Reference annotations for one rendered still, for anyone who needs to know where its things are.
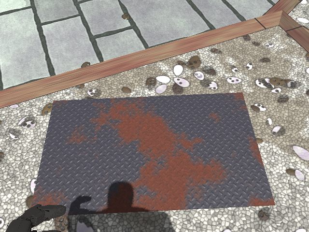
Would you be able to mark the robot left hand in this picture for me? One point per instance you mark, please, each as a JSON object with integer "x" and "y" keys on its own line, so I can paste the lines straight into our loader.
{"x": 35, "y": 216}

